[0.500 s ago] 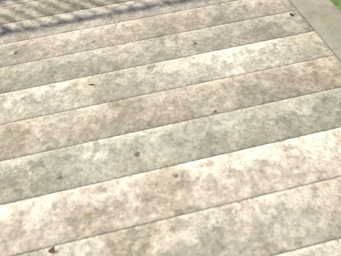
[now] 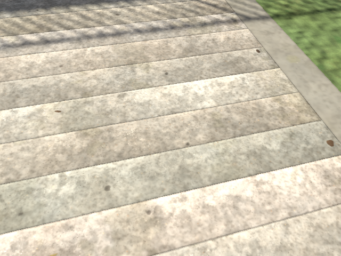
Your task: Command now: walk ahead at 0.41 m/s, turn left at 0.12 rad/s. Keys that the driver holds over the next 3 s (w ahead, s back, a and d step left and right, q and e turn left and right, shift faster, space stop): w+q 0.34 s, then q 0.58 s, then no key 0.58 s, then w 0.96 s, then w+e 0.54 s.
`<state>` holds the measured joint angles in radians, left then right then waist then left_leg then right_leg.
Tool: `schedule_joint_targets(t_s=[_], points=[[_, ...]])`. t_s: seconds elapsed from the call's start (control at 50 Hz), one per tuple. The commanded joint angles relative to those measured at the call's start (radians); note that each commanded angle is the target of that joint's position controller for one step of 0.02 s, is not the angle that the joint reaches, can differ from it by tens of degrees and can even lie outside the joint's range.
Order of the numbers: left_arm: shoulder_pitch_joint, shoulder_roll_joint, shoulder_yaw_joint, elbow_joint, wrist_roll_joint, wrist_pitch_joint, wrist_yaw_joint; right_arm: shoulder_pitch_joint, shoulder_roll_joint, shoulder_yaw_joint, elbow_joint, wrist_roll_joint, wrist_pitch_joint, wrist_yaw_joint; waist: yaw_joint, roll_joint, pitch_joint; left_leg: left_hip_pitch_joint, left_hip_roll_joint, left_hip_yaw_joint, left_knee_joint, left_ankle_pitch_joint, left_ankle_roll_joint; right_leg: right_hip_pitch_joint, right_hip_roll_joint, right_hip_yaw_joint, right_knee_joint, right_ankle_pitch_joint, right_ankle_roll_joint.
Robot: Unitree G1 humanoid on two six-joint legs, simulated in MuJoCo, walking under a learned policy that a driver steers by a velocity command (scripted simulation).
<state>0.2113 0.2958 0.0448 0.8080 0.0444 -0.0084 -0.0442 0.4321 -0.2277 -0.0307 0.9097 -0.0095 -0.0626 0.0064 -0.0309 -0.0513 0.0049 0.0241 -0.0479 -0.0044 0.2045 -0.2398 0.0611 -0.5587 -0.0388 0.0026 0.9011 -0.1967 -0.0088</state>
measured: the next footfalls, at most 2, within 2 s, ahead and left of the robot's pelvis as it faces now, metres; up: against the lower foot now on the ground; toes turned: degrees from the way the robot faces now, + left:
right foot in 0.20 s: +0.26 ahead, -0.12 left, +0.00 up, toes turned +4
left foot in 0.68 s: +0.42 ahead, +0.10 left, +0.00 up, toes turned +23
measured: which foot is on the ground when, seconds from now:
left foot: down 0.00-0.22, up 0.24-0.66, down 0.68-1.00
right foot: up 0.00-0.18, down 0.20-0.66, up 0.68-1.00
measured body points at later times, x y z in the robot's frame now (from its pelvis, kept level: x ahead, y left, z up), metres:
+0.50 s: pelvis +0.23 -0.04 +0.00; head +0.27 -0.04 +0.45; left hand +0.21 +0.23 -0.13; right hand +0.42 -0.27 -0.13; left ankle +0.30 +0.11 -0.68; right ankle +0.22 -0.13 -0.75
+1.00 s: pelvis +0.34 +0.00 -0.01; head +0.37 +0.04 +0.43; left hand +0.32 +0.29 -0.14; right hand +0.56 -0.19 -0.12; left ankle +0.39 +0.09 -0.75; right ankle +0.45 -0.13 -0.69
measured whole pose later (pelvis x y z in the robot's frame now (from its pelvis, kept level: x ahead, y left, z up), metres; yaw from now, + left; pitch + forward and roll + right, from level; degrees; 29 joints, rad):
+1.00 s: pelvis +0.34 +0.00 -0.01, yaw +31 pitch +1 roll -1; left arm 0.16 0.26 0.05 0.77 0.03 0.06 0.03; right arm 0.22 -0.26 -0.07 0.78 -0.02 0.03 0.00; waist -0.03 -0.02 0.07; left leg -0.35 -0.14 -0.07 0.42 -0.08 0.11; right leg -0.52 -0.04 0.07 0.97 -0.37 0.04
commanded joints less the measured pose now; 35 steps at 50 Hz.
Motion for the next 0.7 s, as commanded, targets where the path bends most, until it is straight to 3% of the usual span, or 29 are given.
schedule_joint_targets(t_s=[0.02,0.08,0.12,0.16,0.18,0.2,0.22,0.24,0.26,0.28,0.3,0.34,0.4,0.44,0.52,0.58,0.62,0.64,0.66,0.68,0.7], points=[[-0.203,0.018,-0.006,-0.119,-0.002,-0.02,-0.005,0.048,-0.135,-0.029,-0.011,0.002,-0.016,-0.002,-0.035,0.148,0.114,-0.009,0.212,-0.18,-0.086,0.216,0.145,-0.156,-0.001,-0.051,-0.105,0.056,0.031],[-0.263,0.015,-0.013,-0.14,-0.012,-0.026,-0.005,0.072,-0.162,-0.036,0.01,-0.003,-0.015,-0.008,-0.042,0.161,0.111,-0.035,0.218,-0.18,-0.032,0.36,0.14,-0.057,0.023,-0.06,-0.241,0.071,0.029],[-0.251,0.032,-0.01,-0.142,-0.015,-0.03,0.003,0.058,-0.179,-0.041,0.011,-0.003,-0.014,-0.012,-0.024,0.168,0.095,-0.041,0.241,-0.203,0.009,0.435,0.128,0.024,0.033,-0.055,-0.288,0.057,0.008],[-0.149,0.062,0.003,-0.116,-0.02,-0.039,0.019,0.014,-0.196,-0.045,0.004,-0.005,-0.014,-0.011,0.039,0.171,0.055,-0.075,0.244,-0.213,0.102,0.564,0.098,0.203,0.063,-0.05,-0.35,0.015,-0.021],[-0.023,0.085,0.015,-0.074,-0.018,-0.048,0.032,-0.006,-0.199,-0.047,0.002,0.0,-0.014,-0.008,0.1,0.138,-0.008,-0.108,0.206,-0.179,0.251,0.633,0.076,0.377,0.08,-0.053,-0.42,0.035,-0.041],[0.132,0.139,0.034,-0.035,-0.001,-0.061,0.048,-0.014,-0.179,-0.043,-0.01,0.008,-0.016,-0.003,0.162,0.081,-0.115,-0.235,0.143,-0.135,0.473,0.512,0.055,0.62,-0.007,0.027,-0.441,0.001,-0.072],[0.256,0.244,0.059,-0.041,0.025,-0.064,0.063,0.029,-0.068,-0.018,-0.061,0.035,-0.016,0.0,0.178,-0.124,-0.293,-0.495,0.022,-0.05,0.817,0.069,0.014,0.894,-0.321,0.415,-0.514,-0.299,-0.133],[0.216,0.243,0.058,-0.04,0.009,-0.052,0.058,0.048,-0.111,-0.031,-0.068,0.019,-0.006,-0.006,0.135,-0.194,-0.304,-0.611,-0.021,-0.067,0.983,-0.27,0.029,0.809,-0.421,0.721,-0.665,-0.379,-0.181],[0.121,0.163,0.04,-0.051,-0.003,-0.048,0.053,0.024,-0.143,-0.044,-0.055,0.003,0.006,-0.006,0.087,-0.092,-0.148,-0.645,0.05,-0.09,1.044,-0.202,0.043,0.672,-0.384,0.606,-0.673,-0.433,-0.175],[0.051,0.09,0.024,-0.059,-0.01,-0.053,0.05,-0.017,-0.126,-0.041,-0.05,-0.001,0.009,0.005,0.068,-0.025,-0.041,-0.638,0.087,-0.08,1.017,-0.125,0.042,0.548,-0.332,0.451,-0.693,-0.337,-0.161],[0.022,0.058,0.015,-0.057,-0.011,-0.06,0.049,-0.03,-0.098,-0.039,-0.048,-0.001,0.014,0.013,0.047,-0.033,0.007,-0.609,0.112,-0.071,0.975,-0.085,0.037,0.471,-0.281,0.324,-0.719,-0.211,-0.137],[0.032,0.031,0.007,-0.035,-0.014,-0.078,0.054,-0.033,-0.09,-0.042,-0.044,-0.021,0.036,0.027,0.021,-0.058,0.029,-0.576,0.13,-0.054,0.954,-0.053,0.021,0.41,-0.23,0.172,-0.741,-0.033,-0.121],[0.065,0.035,0.009,-0.011,-0.027,-0.104,0.054,-0.092,-0.071,-0.043,-0.074,-0.021,0.057,0.034,-0.001,-0.028,0.043,-0.618,0.122,-0.029,0.935,-0.007,-0.006,0.421,-0.236,0.027,-0.713,0.441,-0.144],[0.074,0.032,0.009,0.0,-0.029,-0.102,0.058,-0.146,-0.061,-0.039,-0.101,-0.023,0.062,0.039,-0.005,-0.034,0.041,-0.648,0.116,-0.003,0.863,0.049,-0.021,0.435,-0.223,-0.065,-0.684,0.617,-0.147],[0.067,0.046,0.011,0.01,-0.033,-0.085,0.066,-0.278,-0.03,-0.017,-0.155,-0.02,0.057,0.06,0.02,-0.06,0.039,-0.531,0.086,0.078,0.56,0.223,-0.022,0.402,-0.173,-0.199,-0.641,0.639,-0.128],[0.096,0.081,0.023,0.023,-0.038,-0.071,0.073,-0.305,-0.056,-0.02,-0.179,-0.031,0.06,0.063,0.031,-0.053,0.013,-0.476,0.061,0.107,0.463,0.186,0.004,0.477,-0.208,-0.203,-0.557,0.696,-0.116],[0.096,0.102,0.033,0.025,-0.04,-0.056,0.081,-0.269,-0.083,-0.03,-0.182,-0.04,0.058,0.056,0.018,-0.054,-0.013,-0.425,0.03,0.115,0.422,0.097,0.038,0.52,-0.222,-0.203,-0.437,0.784,-0.107],[0.094,0.109,0.037,0.023,-0.04,-0.046,0.084,-0.216,-0.097,-0.038,-0.172,-0.044,0.052,0.051,-0.001,-0.041,-0.044,-0.369,0.009,0.113,0.381,0.076,0.059,0.526,-0.218,-0.205,-0.32,0.777,-0.1],[0.088,0.112,0.039,0.019,-0.042,-0.036,0.082,-0.124,-0.113,-0.048,-0.143,-0.051,0.038,0.039,-0.045,0.014,-0.098,-0.258,-0.018,0.109,0.281,0.158,0.081,0.5,-0.186,-0.223,-0.135,0.675,-0.072],[0.139,0.099,0.036,0.002,-0.037,-0.032,0.077,-0.057,-0.203,-0.073,-0.139,-0.054,0.025,0.021,-0.065,0.145,-0.172,-0.067,0.136,-0.083,0.258,0.529,0.131,0.332,-0.127,-0.233,0.136,0.311,-0.022],[0.229,0.004,0.017,-0.041,-0.039,-0.017,0.07,-0.087,-0.321,-0.101,-0.165,-0.029,0.036,0.01,0.025,0.293,-0.259,0.145,0.438,-0.488,0.322,1.113,0.328,0.023,0.07,-0.18,0.468,-0.511,0.034]])
Over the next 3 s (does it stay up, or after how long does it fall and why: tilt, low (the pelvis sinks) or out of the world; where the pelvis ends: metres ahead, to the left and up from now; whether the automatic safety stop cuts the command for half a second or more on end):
stays up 0.92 0.33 -0.01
